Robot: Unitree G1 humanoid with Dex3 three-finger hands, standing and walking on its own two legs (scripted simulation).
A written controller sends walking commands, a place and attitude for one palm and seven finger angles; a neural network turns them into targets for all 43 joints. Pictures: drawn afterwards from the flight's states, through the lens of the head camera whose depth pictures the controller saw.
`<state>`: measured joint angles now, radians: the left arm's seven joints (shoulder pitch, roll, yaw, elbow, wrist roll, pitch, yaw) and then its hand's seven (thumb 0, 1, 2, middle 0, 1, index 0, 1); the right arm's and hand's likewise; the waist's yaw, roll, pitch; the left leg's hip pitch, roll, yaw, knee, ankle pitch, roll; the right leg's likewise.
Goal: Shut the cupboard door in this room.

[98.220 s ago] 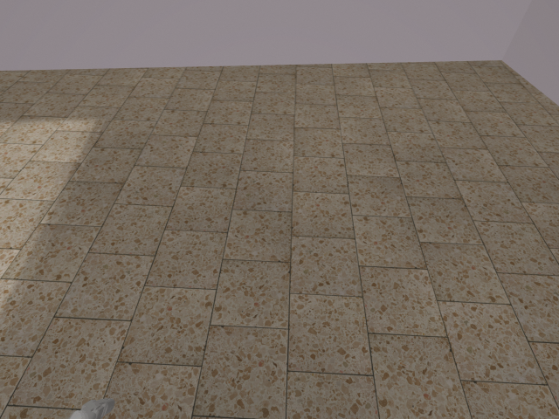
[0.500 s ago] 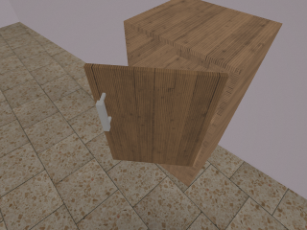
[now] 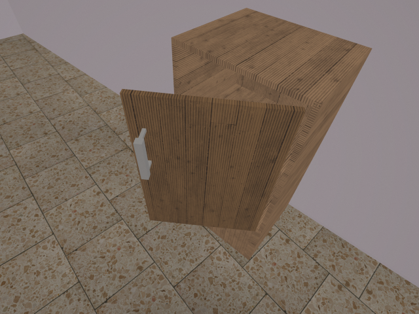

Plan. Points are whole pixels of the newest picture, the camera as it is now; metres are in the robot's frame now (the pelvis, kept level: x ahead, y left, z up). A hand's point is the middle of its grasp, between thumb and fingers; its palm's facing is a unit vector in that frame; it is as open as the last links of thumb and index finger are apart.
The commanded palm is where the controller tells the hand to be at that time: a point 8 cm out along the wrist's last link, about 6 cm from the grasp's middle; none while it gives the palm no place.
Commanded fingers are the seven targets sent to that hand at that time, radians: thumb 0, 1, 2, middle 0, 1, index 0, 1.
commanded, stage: look again from close up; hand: left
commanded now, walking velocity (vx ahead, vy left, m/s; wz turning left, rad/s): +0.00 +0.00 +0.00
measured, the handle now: (144, 154) +0.50 +0.20 -0.03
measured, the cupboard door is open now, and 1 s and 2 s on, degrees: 35 35 35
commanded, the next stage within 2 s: raise the hand and make a fist in 0.52 s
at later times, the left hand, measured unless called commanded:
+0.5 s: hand out of the picture +0.02 +0.22 -0.18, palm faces +0.01 -0.98 -0.22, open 7.4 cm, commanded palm none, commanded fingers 0.00 0.90 0.90 -0.20 -0.30 -0.20 -0.30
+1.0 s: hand (122, 282) +0.19 +0.18 -0.07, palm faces -0.03 -1.00 +0.02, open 6.3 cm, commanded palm +0.14 +0.25 -0.06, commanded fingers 0.00 0.90 0.90 -0.55 -0.68 -0.55 -0.68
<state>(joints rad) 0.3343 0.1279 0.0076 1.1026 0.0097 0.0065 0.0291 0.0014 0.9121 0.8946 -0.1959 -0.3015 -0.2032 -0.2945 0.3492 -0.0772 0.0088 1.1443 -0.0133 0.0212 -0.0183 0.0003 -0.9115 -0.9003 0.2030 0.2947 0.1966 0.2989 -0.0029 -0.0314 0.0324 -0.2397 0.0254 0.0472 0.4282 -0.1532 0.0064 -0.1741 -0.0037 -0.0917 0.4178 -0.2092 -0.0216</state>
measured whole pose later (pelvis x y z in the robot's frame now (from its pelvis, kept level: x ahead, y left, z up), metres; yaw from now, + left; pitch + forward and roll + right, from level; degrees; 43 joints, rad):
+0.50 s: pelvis +0.02 +0.04 -0.01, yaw -1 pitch -1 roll +0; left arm 0.33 0.15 0.00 1.04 0.02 -0.01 0.04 0.00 0.91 0.89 -0.19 -0.30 -0.20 -0.29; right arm 0.31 -0.17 0.00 1.04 -0.02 -0.01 -0.01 0.02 -0.93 -0.90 0.20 0.29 0.20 0.30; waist -0.01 0.01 0.01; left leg -0.26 -0.03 0.09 0.48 -0.21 0.07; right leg -0.22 -0.07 -0.04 0.50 -0.27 0.03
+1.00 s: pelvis +0.01 -0.01 -0.08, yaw +0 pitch +12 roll +0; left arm 0.43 0.21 0.18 0.22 -0.28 -0.57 -0.39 0.00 0.91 0.89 -0.37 -0.50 -0.38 -0.49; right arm 0.15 -0.24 -0.07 0.55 0.02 -0.28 0.02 0.01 -0.91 -0.90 0.21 0.30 0.20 0.30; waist -0.01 -0.07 -0.13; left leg -0.82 0.03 0.05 1.07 -0.46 0.01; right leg -0.77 -0.03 -0.07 1.09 -0.51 -0.03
